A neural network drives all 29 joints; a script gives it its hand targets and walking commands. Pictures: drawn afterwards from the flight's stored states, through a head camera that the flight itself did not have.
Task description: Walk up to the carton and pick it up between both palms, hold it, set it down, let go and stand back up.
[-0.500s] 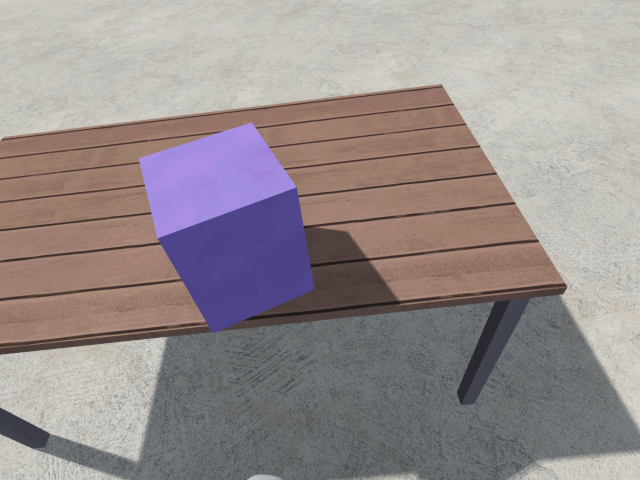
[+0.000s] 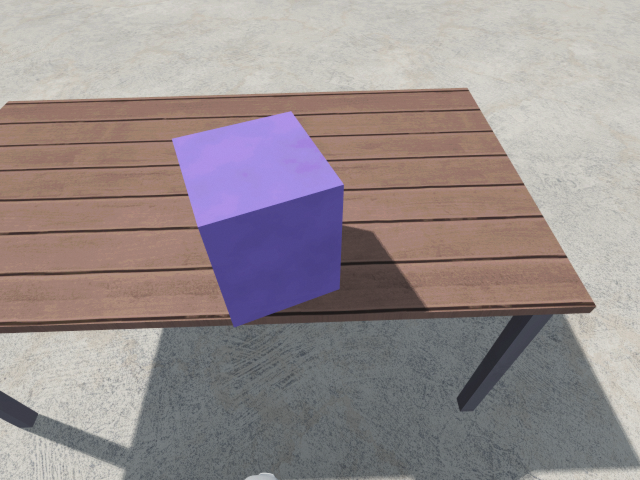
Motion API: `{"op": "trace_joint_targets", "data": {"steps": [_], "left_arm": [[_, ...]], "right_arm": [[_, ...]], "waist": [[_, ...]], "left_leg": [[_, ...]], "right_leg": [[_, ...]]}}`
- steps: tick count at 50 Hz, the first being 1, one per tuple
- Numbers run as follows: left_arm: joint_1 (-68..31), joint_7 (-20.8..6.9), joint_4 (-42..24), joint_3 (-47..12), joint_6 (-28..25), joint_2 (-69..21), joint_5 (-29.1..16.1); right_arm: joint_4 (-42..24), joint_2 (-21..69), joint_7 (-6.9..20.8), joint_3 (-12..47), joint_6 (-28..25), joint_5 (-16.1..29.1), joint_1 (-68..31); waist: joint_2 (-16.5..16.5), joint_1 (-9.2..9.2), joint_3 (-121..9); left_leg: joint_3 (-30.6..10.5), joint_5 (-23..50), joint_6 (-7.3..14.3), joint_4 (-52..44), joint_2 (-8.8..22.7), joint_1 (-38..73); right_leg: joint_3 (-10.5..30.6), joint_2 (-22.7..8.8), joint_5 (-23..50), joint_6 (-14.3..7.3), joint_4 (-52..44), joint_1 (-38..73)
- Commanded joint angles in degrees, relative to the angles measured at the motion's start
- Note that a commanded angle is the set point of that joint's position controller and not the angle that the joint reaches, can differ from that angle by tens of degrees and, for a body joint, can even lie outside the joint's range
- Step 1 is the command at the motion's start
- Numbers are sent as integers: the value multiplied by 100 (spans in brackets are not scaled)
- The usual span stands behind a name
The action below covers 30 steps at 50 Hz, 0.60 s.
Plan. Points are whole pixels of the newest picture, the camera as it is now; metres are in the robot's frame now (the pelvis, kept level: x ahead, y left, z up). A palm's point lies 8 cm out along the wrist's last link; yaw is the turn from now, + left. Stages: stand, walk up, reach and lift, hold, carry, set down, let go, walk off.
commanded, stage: walk up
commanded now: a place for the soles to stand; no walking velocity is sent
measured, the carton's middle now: (262, 219) +0.53 +0.11 +0.00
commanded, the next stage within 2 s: none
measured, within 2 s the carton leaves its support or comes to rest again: neither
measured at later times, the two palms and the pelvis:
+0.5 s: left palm out of the picture +0.10 +0.31 -0.13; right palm out of the picture +0.11 -0.31 -0.12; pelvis +0.05 +0.00 -0.02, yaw +2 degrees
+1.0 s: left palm out of the picture +0.11 +0.32 -0.12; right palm out of the picture +0.16 -0.30 -0.11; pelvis +0.06 +0.01 -0.02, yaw +3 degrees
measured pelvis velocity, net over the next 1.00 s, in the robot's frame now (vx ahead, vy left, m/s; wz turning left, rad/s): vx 0.06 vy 0.01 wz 0.05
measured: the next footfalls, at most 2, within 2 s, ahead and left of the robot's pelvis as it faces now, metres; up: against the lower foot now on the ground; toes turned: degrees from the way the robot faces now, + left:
left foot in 0.08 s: +0.11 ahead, +0.17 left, +0.00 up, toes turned -4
right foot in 0.40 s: +0.12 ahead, -0.09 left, +0.00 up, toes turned -1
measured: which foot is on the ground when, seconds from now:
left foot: up 0.00-0.06, down 0.08-0.42, up 0.44-0.70, down 0.72-1.00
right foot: down 0.00-0.10, up 0.12-0.38, down 0.40-1.00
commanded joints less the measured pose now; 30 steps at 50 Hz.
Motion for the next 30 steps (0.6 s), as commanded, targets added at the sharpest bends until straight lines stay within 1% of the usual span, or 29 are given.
{"op": "trace_joint_targets", "data": {"steps": [1,2,3,4,5,6,7,8,9,10,11,12,13,15,16,17,18,19,20,21,22,23,24,25,26,27,28,29,30], "left_arm": [[-717,-72,-749,487,56,1596,176],[-597,-57,-706,394,106,1290,100],[-263,-31,-701,342,176,1113,130],[-140,-64,-798,293,221,855,92],[-115,-80,-777,416,280,1303,133],[-262,-67,-632,497,268,1595,100],[-123,-72,-591,486,249,1650,68],[33,-56,-398,486,264,1612,58],[5,-74,-418,529,267,1614,103],[-98,-87,-465,513,311,1520,157],[-90,-113,-351,541,348,1526,160],[-36,-94,-477,562,364,1522,180],[-95,-88,-399,511,355,1386,176],[15,-46,-391,491,265,1296,100],[26,-43,-320,494,215,1387,73],[147,-33,-345,559,173,1428,77],[539,-2,-269,616,123,1420,78],[754,31,-62,633,55,1591,164],[666,88,-125,689,24,1810,197],[134,109,-372,616,-14,2009,199],[-125,87,-388,585,4,1926,76],[-229,79,-402,537,20,1945,75],[-277,93,-473,551,7,1824,71],[-187,125,-372,488,-9,1733,53],[-212,124,-354,437,-37,1597,45],[-200,113,-285,431,-50,1590,59],[-170,137,-318,464,-64,1576,50],[-124,102,-303,413,-43,1552,44],[-270,98,-421,434,-52,1522,32]], "right_arm": [[177,-1128,-90,-468,-365,-56,990],[352,-1169,-162,-506,-417,-94,1320],[271,-1324,-239,-537,-429,-148,1228],[18,-1748,-317,-622,-468,-214,961],[-167,-2011,-362,-651,-490,-106,824],[-195,-2149,-407,-596,-467,-6,425],[-296,-2060,-407,-628,-484,-29,44],[-380,-1696,-430,-470,-512,-21,-89],[-274,-1586,-442,-482,-538,-7,407],[-338,-1566,-460,-472,-549,-24,690],[-223,-1641,-454,-523,-545,-32,575],[-304,-1704,-483,-534,-534,-27,526],[-307,-1618,-518,-491,-545,-11,414],[-368,-1577,-521,-471,-554,-62,294],[-396,-1524,-505,-437,-552,-25,85],[-416,-1530,-486,-439,-518,-59,-51],[-422,-1429,-474,-391,-471,29,-233],[-366,-1080,-475,-298,-444,21,-155],[-333,-731,-477,-173,-421,66,104],[-290,-784,-504,-180,-360,102,329],[-70,-1202,-524,-319,-310,145,287],[-108,-1371,-494,-373,-322,142,12],[-33,-1304,-464,-305,-332,167,209],[-25,-1160,-428,-313,-316,171,229],[7,-1083,-382,-255,-328,176,260],[51,-1028,-361,-291,-340,166,291],[49,-981,-348,-245,-342,163,278],[-2,-1012,-327,-255,-350,116,159],[28,-955,-326,-208,-374,127,128]], "waist": [[-923,-397,-868],[-164,-507,-994],[597,-483,-836],[1201,-374,-587],[533,-316,-684],[569,-239,-167],[565,-60,39],[277,33,-217],[274,-157,-627],[333,-232,-690],[579,-225,-680],[736,-188,-546],[560,-182,-348],[907,-137,-678],[704,-79,-973],[759,52,-922],[607,346,-1142],[-59,472,-1038],[-861,441,-860],[-743,13,-766],[-810,-3,-502],[-635,23,-161],[-831,12,-91],[-1159,18,-214],[-1100,-31,-257],[-1231,-40,-555],[-1077,0,-452],[-1126,67,-633],[-1421,48,-620]], "left_leg": [[557,219,226,-1743,97,1683],[576,97,240,-2008,-177,1859],[-437,-808,404,-2562,113,1836],[-2649,-2163,964,-3207,1128,1540],[-3935,-2603,1307,-3642,1547,1276],[-4150,-3065,1627,-3908,1707,607],[-3653,-2533,1655,-3416,1469,575],[-3055,-1751,1404,-3104,1157,904],[-2736,-798,1325,-2791,1081,1445],[-2603,-259,1235,-2693,1122,1253],[-2631,-529,1162,-2645,1012,996],[-2618,-632,1247,-2590,1099,814],[-2483,-233,1357,-2508,1150,510],[-2139,1134,1419,-2101,1238,478],[-1923,1627,1358,-1819,1072,359],[-1599,1539,1269,-1569,1009,-33],[-1257,1451,899,-1179,739,-346],[-704,1160,556,-252,224,-794],[-210,212,229,752,-442,-1216],[-22,-1250,135,965,-696,-1385],[-44,-1457,102,1103,-340,-1172],[93,-1364,155,1059,-328,-1250],[145,-1003,100,861,-200,-1242],[35,-1089,164,719,-222,-1237],[26,-896,105,563,-157,-942],[227,-945,136,618,-238,-590],[343,-928,133,345,-141,-802],[489,-924,126,253,-195,-493],[575,-834,148,92,-129,-463]], "right_leg": [[1019,-1562,-2363,-267,-452,-1268],[787,-1302,-2230,-133,364,-1266],[517,-906,-2164,32,1499,-1558],[324,-277,-2041,398,2517,-2537],[1068,-219,-1767,481,3059,-2692],[1323,-274,-1780,426,3461,-2593],[1458,-552,-1541,441,3360,-2526],[1443,-549,-1302,438,3079,-2492],[1374,-562,-1264,480,3021,-2577],[1445,-540,-1305,465,3011,-2393],[1443,-540,-1286,479,3075,-2152],[1444,-530,-1310,450,3065,-2165],[1343,-596,-1220,423,2873,-2181],[1209,-666,-1055,391,2265,-1686],[1150,-646,-992,402,1894,-1137],[1071,-621,-946,396,1349,-666],[1057,-603,-246,418,434,271],[1287,-688,-415,423,-246,742],[2599,-1583,-529,255,-898,802],[3835,-2496,-1025,-51,-1477,196],[3648,-2630,-1326,-265,-1518,-179],[3528,-2545,-1166,-258,-1539,-450],[2934,-2124,-802,-69,-1296,-186],[2781,-2089,-221,31,-1053,150],[2525,-1964,408,18,-945,-36],[2202,-1946,642,-193,-811,-1],[2287,-1982,987,-248,-713,198],[2146,-1966,1181,-325,-637,133],[1958,-1882,1847,-487,-412,278]]}}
